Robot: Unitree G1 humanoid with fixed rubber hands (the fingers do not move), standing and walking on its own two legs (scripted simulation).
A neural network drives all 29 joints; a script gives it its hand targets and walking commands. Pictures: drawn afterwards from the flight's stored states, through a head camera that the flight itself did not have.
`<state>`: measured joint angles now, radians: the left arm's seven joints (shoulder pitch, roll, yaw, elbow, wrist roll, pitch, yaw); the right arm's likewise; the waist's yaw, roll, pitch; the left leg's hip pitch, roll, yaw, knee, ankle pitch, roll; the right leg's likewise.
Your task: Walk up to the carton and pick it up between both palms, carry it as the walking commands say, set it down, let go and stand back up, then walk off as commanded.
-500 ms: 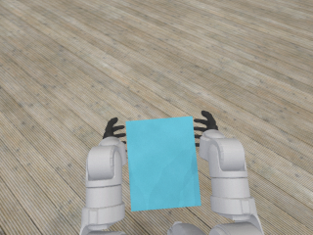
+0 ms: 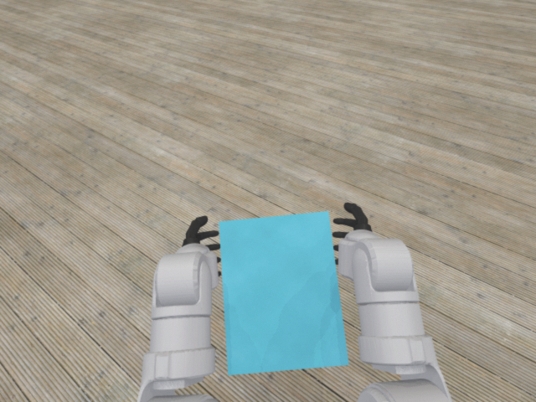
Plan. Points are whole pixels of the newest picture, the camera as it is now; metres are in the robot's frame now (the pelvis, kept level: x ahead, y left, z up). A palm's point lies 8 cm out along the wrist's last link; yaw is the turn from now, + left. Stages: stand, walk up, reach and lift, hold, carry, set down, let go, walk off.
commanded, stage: carry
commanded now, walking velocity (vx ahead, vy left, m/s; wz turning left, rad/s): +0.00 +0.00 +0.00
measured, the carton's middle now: (280, 285) +0.33 -0.01 -0.03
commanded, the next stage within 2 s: hold in 1.22 s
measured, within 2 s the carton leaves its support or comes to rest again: neither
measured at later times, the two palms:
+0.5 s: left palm (170, 278) +0.28 +0.15 +0.09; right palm (342, 260) +0.29 -0.09 +0.10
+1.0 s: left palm (162, 269) +0.29 +0.16 +0.09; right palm (331, 253) +0.30 -0.08 +0.10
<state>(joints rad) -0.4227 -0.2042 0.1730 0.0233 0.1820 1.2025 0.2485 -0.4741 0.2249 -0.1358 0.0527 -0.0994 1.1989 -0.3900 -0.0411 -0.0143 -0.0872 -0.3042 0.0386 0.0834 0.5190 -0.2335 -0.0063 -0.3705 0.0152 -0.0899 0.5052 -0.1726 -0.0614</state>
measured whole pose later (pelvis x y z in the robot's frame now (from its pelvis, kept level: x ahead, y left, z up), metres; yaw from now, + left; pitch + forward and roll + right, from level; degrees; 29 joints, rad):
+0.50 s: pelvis -0.02 +0.02 +0.00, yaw +1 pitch +2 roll +0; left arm -0.44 -0.20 0.18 0.08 0.17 1.21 0.28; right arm -0.47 0.22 -0.15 0.11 -0.14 1.18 -0.34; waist -0.01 -0.01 -0.12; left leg -0.34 0.02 0.08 0.51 -0.20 0.02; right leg -0.39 -0.01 -0.10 0.45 -0.11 -0.04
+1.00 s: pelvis -0.01 +0.03 +0.00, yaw +1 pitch +2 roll +0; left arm -0.43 -0.21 0.17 0.07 0.18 1.19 0.28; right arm -0.45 0.22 -0.14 0.09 -0.16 1.16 -0.31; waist -0.01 -0.01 -0.12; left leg -0.33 -0.01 0.08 0.52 -0.24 0.04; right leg -0.38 -0.03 -0.09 0.50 -0.15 -0.02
